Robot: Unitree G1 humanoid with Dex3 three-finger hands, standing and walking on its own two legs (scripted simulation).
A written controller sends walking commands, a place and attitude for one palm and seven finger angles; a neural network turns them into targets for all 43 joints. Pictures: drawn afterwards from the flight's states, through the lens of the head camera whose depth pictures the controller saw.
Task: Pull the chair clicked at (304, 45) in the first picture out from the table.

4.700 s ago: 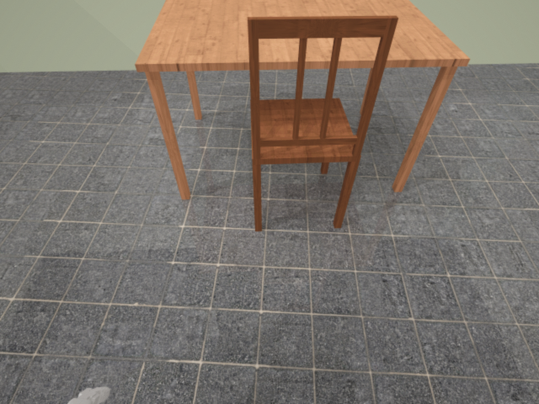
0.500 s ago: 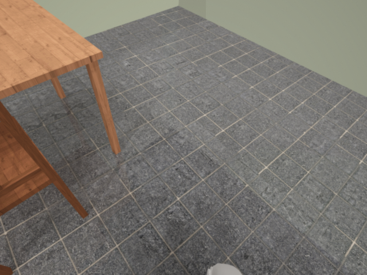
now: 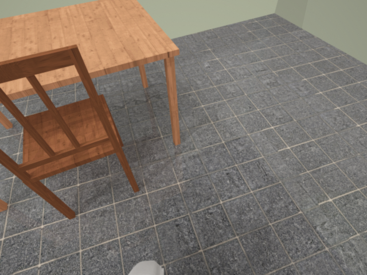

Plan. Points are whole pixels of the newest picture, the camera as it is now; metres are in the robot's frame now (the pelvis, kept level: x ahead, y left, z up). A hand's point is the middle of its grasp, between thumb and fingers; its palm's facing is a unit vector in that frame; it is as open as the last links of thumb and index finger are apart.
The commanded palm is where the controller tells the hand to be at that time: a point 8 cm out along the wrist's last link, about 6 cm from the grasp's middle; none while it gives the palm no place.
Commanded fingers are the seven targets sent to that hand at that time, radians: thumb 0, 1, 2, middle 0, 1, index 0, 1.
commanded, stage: turn to face it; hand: left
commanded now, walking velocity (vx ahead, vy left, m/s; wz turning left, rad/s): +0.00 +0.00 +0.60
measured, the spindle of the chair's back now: (27, 125) +0.55 +0.57 -0.07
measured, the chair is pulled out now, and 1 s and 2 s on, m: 0.00 0.00 0.00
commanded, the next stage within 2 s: take the last steps up to it in 0.74 s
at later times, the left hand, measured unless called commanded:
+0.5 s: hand out of the picture +0.04 +0.27 -0.16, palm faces +0.30 -0.92 -0.27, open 7.4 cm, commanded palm none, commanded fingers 0.00 0.90 0.90 -0.20 -0.30 -0.20 -0.30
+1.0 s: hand out of the picture -0.08 +0.20 -0.17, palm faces +0.50 -0.83 -0.23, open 7.4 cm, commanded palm none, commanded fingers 0.00 0.90 0.90 -0.20 -0.30 -0.20 -0.30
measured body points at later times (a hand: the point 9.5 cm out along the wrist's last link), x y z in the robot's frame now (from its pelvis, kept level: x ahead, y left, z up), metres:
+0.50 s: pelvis -0.01 +0.04 +0.00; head +0.03 +0.05 +0.45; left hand +0.02 +0.32 -0.14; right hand +0.14 -0.19 -0.14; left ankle -0.03 +0.14 -0.74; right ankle +0.04 -0.11 -0.70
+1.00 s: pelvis -0.01 +0.02 +0.00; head +0.00 +0.02 +0.45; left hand -0.11 +0.25 -0.15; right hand +0.17 -0.18 -0.15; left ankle -0.09 +0.12 -0.72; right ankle +0.04 -0.08 -0.74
